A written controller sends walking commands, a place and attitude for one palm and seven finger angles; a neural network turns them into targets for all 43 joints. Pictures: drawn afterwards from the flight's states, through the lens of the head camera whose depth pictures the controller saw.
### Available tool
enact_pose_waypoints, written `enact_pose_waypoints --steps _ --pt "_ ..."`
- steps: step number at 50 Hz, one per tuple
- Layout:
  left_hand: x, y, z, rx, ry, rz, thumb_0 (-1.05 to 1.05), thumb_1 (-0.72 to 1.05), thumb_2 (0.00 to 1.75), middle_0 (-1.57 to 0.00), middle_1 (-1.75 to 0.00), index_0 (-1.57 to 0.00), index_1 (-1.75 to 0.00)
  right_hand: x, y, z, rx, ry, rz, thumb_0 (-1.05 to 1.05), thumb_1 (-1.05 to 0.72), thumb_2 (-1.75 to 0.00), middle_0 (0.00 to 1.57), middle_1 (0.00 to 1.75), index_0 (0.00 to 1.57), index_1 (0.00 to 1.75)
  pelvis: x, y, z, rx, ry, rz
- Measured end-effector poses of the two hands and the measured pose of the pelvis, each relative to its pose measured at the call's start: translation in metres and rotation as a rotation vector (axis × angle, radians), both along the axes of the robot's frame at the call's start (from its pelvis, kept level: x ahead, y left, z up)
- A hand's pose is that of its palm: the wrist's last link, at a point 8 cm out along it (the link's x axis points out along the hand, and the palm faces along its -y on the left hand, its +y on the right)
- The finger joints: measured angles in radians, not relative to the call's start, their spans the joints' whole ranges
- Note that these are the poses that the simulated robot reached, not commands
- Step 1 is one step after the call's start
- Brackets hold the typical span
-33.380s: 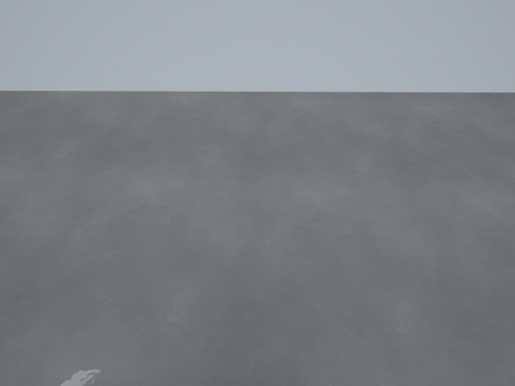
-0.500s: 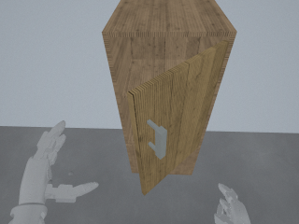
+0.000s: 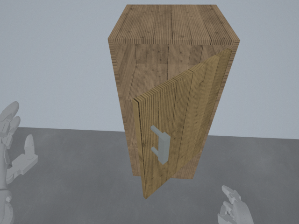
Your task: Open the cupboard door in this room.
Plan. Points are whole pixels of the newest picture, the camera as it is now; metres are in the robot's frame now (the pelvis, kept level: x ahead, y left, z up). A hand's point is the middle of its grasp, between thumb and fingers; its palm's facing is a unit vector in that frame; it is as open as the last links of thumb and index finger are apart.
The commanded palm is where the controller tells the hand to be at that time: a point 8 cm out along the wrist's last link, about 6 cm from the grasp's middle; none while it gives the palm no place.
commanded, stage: draw the hand back to the body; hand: left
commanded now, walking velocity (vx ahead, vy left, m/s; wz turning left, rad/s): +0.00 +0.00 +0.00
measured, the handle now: (158, 144) +0.33 +0.03 +0.04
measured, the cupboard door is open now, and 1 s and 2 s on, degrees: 44 44 44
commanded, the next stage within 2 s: step back with the hand held close in 0.28 s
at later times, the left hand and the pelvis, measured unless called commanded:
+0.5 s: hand (32, 159) +0.18 +0.26 +0.17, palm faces +0.48 -0.77 -0.42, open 7.4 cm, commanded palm +0.12 +0.29 +0.17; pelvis -0.02 -0.01 +0.00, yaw +0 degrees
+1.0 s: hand (7, 196) +0.11 +0.28 +0.15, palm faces +0.41 -0.76 -0.49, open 7.4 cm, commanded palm +0.05 +0.31 +0.17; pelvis -0.09 +0.01 -0.02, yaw +0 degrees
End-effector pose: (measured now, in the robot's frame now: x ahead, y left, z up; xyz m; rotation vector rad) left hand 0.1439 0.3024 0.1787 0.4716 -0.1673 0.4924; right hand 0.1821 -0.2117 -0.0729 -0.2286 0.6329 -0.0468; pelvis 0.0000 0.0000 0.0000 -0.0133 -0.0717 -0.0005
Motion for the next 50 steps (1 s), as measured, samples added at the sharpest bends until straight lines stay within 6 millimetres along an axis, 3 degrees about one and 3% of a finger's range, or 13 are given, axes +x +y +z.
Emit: enact_pose_waypoints --steps 8,21,28,38,50 --pt "-0.002 -0.011 -0.007 -0.024 0.026 -0.029 0.01 0.87 0.89 -0.20 -0.31 -0.21 -0.30 -0.006 -0.006 -0.001 -0.001 0.013 -0.011 0.01 -0.91 -0.90 0.20 0.30 0.20 0.30 -0.002 -0.003 0.001 0.002 -0.004 -0.001" --pt "-0.011 -0.016 -0.004 -0.019 0.012 -0.019 0.01 0.89 0.90 -0.21 -0.31 -0.21 -0.30 -0.016 -0.012 -0.003 0.010 0.012 -0.019 0.01 -0.91 -0.90 0.20 0.30 0.20 0.30 -0.010 -0.010 0.001 0.002 -0.019 -0.001" --pt "-0.010 -0.009 0.002 0.058 0.024 -0.039 0.01 0.89 0.90 -0.20 -0.31 -0.21 -0.30 -0.025 -0.020 -0.002 0.004 0.043 -0.046 0.01 -0.91 -0.90 0.20 0.30 0.20 0.30 -0.020 -0.010 0.001 -0.008 0.037 0.002" --pt "-0.026 -0.009 -0.012 0.084 0.106 -0.122 0.01 0.89 0.90 -0.21 -0.31 -0.21 -0.30 -0.058 -0.033 -0.001 -0.055 0.089 -0.141 0.01 -0.91 -0.90 0.20 0.30 0.20 0.30 -0.045 0.001 -0.003 -0.001 0.065 -0.014" --pt "-0.071 0.010 -0.011 0.133 -0.006 -0.102 0.01 0.89 0.90 -0.21 -0.31 -0.21 -0.30 -0.105 -0.013 -0.004 -0.063 0.060 -0.115 0.01 -0.91 -0.90 0.20 0.30 0.20 0.30 -0.089 0.013 -0.016 -0.008 0.056 -0.002"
